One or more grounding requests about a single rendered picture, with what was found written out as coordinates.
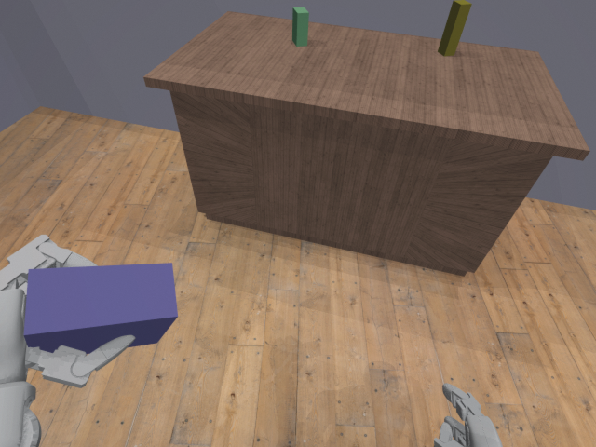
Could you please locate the sponge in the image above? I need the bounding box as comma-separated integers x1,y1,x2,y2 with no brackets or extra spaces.
24,263,178,354

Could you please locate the robot right hand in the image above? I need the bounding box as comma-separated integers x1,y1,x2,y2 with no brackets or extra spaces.
434,383,503,447

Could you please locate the table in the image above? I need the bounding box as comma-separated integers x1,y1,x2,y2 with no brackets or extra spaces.
143,11,590,277

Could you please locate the robot left forearm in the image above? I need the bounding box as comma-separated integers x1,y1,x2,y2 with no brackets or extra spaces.
0,381,42,447

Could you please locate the robot left hand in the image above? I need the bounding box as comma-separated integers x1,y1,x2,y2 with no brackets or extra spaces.
0,235,136,388

